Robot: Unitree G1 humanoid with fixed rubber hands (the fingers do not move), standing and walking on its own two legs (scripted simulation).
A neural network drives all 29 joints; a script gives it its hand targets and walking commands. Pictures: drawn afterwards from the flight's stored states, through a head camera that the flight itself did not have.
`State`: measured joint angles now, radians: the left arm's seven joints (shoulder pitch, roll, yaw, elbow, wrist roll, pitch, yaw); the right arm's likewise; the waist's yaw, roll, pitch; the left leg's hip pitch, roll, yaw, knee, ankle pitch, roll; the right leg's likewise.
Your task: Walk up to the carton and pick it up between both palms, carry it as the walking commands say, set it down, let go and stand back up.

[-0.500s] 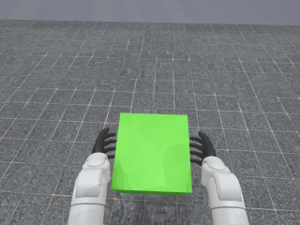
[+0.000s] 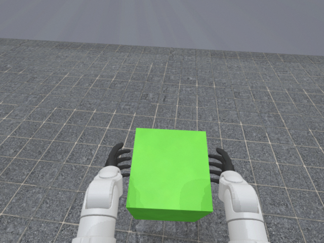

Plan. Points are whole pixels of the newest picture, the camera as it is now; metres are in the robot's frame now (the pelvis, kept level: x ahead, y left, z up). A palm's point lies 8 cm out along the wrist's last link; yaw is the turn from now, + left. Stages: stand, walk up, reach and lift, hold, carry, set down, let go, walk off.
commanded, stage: carry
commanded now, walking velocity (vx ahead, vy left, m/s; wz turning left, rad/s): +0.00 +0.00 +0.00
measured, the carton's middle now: (167, 178) +0.34 +0.00 -0.07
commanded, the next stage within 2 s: none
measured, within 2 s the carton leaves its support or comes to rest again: neither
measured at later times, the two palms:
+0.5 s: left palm (105, 176) +0.27 +0.15 +0.06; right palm (223, 181) +0.27 -0.13 +0.05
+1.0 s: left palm (108, 179) +0.27 +0.14 +0.05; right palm (226, 184) +0.26 -0.14 +0.04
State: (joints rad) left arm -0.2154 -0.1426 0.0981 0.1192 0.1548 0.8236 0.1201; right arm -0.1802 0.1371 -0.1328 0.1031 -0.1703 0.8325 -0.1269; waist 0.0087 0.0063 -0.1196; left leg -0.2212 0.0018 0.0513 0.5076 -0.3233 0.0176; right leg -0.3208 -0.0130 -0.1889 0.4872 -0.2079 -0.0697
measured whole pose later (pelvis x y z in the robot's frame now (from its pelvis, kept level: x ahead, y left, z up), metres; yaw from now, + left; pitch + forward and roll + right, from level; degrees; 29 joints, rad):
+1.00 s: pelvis -0.02 +0.00 +0.00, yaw +1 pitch +2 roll +0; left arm -0.21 -0.14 0.12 0.15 0.18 0.78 0.10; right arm -0.17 0.14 -0.11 0.13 -0.20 0.81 -0.11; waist 0.01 0.00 -0.12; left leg -0.24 0.00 0.05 0.49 -0.29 0.02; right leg -0.34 -0.02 -0.19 0.47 -0.17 -0.07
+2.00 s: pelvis -0.04 -0.01 +0.00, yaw +1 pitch +2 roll +1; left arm -0.21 -0.14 0.11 0.14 0.19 0.76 0.09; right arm -0.18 0.14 -0.12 0.14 -0.20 0.78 -0.11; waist 0.01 0.00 -0.12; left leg -0.27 0.00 0.05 0.49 -0.26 0.01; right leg -0.36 -0.02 -0.19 0.45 -0.14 -0.08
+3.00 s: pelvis -0.05 +0.01 +0.00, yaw +0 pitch -8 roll +0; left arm -0.33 -0.17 0.19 0.29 0.25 0.69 0.09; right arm -0.24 0.15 -0.19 0.15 -0.21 0.77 -0.07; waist -0.02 0.03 0.03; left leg -0.09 -0.05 -0.02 0.50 -0.27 0.03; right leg -0.19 0.03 0.00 0.48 -0.15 -0.03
